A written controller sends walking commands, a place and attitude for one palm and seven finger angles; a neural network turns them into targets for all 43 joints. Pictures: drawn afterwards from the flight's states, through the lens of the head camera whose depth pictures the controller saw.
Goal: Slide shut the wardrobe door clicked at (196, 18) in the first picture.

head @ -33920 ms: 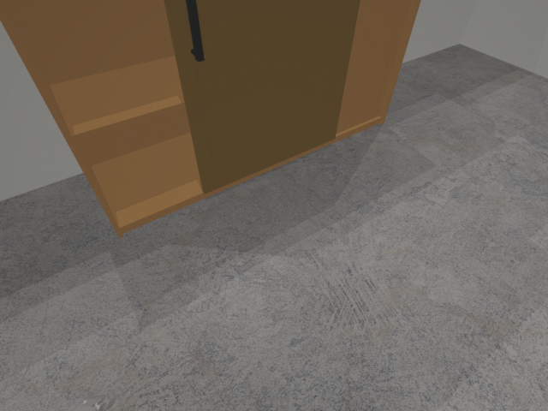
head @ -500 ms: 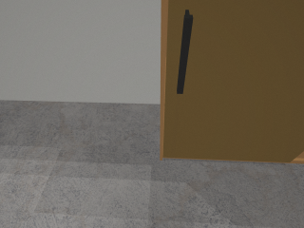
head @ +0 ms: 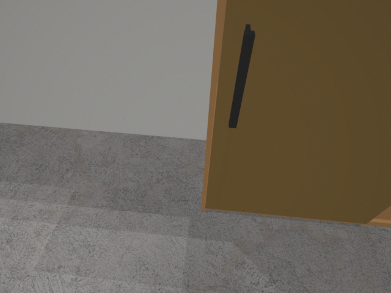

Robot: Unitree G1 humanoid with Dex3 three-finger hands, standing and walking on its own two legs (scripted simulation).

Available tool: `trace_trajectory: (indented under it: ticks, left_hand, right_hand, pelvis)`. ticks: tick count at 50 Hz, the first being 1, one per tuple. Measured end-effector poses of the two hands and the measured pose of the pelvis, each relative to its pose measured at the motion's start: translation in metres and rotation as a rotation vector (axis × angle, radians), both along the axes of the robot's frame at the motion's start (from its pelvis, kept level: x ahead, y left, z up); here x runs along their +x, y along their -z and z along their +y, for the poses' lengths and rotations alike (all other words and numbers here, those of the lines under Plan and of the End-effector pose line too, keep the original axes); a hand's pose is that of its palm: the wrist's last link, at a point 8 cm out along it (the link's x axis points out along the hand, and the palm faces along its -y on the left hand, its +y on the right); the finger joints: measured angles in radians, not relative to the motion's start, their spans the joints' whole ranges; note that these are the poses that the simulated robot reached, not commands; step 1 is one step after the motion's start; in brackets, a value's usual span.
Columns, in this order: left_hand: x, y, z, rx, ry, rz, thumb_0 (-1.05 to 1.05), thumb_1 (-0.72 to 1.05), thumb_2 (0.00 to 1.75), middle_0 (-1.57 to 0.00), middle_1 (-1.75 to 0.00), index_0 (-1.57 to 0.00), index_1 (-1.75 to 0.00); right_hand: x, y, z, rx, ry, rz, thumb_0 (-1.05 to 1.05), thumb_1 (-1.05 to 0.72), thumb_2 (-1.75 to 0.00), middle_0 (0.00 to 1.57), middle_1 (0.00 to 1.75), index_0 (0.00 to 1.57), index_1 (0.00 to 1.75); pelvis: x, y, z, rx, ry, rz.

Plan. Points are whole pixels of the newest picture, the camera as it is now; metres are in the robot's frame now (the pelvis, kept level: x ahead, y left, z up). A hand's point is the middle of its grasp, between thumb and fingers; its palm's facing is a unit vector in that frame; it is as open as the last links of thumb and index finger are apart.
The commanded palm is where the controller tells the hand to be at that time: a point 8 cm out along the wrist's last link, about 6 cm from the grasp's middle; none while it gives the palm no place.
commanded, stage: let the arm hang, fingers relaxed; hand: right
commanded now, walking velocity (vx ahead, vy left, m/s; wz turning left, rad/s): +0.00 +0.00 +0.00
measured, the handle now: (239, 81) +0.64 -0.07 +0.11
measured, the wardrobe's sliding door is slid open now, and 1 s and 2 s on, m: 0.00 0.00 0.00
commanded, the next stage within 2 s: look to check the result in 0.16 s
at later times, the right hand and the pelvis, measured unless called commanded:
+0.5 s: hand out of the picture +0.06 -0.20 -0.17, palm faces -0.02 +0.97 -0.26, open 7.4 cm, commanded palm none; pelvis +0.02 +0.01 +0.00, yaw +0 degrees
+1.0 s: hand out of the picture +0.12 -0.21 -0.15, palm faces -0.03 +0.95 -0.31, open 7.4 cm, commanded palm none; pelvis +0.04 +0.02 +0.01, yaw +0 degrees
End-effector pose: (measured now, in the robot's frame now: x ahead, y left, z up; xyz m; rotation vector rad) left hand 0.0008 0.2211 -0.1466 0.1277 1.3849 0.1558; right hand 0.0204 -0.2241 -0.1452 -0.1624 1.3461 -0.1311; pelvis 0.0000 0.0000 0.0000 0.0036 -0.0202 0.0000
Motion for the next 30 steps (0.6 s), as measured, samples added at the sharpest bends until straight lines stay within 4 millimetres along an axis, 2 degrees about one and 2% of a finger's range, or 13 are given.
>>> trace_trajectory:
  ticks: [6, 15, 23, 30]
  left_hand:
    - [0.005, -0.002, 0.009, 0.015, -0.002, 0.001, 0.0, 0.91, 0.9, -0.2, -0.3, -0.2, -0.3]
    - [0.018, -0.005, 0.025, 0.039, 0.011, 0.004, 0.0, 0.91, 0.9, -0.2, -0.3, -0.2, -0.3]
    - [0.038, -0.008, 0.038, 0.06, 0.03, -0.012, 0.0, 0.91, 0.9, -0.2, -0.3, -0.2, -0.3]
    - [0.062, -0.012, 0.05, 0.079, 0.049, -0.047, 0.0, 0.91, 0.9, -0.2, -0.3, -0.2, -0.3]
  right_hand:
    - [0.014, -0.003, -0.006, -0.016, -0.011, -0.016, 0.01, -0.91, -0.9, 0.2, 0.3, 0.2, 0.3]
    - [0.021, -0.008, -0.016, -0.048, -0.015, -0.002, 0.01, -0.91, -0.9, 0.2, 0.3, 0.2, 0.3]
    - [0.029, -0.011, -0.021, -0.066, -0.019, 0.01, 0.01, -0.9, -0.9, 0.2, 0.3, 0.2, 0.3]
    - [0.045, -0.014, -0.023, -0.078, -0.024, -0.013, 0.01, -0.9, -0.9, 0.2, 0.3, 0.2, 0.3]
  pelvis:
    - [0.004, -0.001, 0.002, -0.001, -0.002, -0.001]
    - [0.01, -0.002, 0.006, -0.001, -0.003, -0.002]
    - [0.017, -0.004, 0.009, -0.001, -0.003, 0.003]
    - [0.024, -0.005, 0.012, -0.003, -0.002, 0.003]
